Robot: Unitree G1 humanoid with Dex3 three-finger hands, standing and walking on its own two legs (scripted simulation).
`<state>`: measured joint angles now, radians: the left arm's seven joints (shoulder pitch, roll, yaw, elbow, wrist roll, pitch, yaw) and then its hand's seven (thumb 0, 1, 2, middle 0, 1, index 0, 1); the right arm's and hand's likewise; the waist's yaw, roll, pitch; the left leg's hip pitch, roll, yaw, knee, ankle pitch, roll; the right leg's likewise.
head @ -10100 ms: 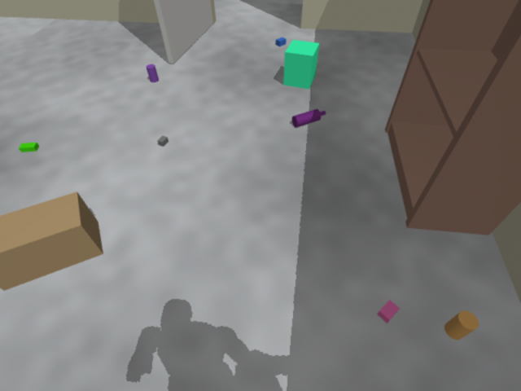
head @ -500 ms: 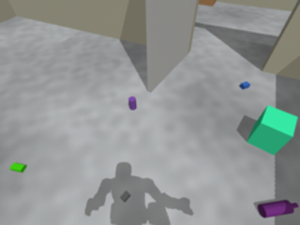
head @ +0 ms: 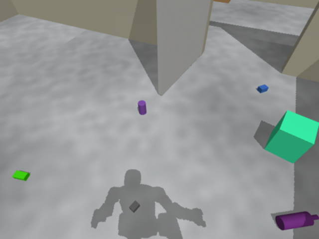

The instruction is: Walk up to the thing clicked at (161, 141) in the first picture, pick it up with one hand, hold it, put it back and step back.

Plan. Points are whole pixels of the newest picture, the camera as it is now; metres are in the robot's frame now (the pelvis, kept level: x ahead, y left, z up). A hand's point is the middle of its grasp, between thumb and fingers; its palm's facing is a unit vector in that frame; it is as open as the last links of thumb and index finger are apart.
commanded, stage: stand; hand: left
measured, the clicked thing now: (134, 206) +0.42 +0.18 -0.77
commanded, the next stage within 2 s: walk up in 0.86 s
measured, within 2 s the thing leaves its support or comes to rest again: neither
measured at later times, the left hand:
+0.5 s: hand out of the picture +0.07 +0.25 -0.16, palm faces -0.03 -0.94 -0.33, open 7.4 cm
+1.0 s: hand out of the picture +0.07 +0.25 -0.16, palm faces +0.00 -0.95 -0.33, open 7.4 cm
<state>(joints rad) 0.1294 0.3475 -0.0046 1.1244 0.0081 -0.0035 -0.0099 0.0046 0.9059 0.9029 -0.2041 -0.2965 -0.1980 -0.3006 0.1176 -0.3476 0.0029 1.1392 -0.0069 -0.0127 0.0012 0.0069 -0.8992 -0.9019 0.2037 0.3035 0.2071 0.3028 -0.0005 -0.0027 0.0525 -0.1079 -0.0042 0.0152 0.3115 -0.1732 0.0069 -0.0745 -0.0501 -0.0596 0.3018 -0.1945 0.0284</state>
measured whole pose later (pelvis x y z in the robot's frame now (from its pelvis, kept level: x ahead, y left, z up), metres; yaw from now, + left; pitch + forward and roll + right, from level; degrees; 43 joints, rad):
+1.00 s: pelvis +0.00 -0.01 +0.00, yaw +0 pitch -2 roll +0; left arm 0.11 0.36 0.03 1.11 0.01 0.02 -0.02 0.00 0.91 0.90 -0.20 -0.30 -0.20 -0.30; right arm 0.11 -0.34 -0.01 1.12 0.00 -0.02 -0.01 0.01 -0.90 -0.90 0.20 0.30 0.21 0.30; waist 0.00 -0.02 0.07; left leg -0.11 0.00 0.01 0.33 -0.17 0.00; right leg -0.09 -0.04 -0.06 0.33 -0.20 0.02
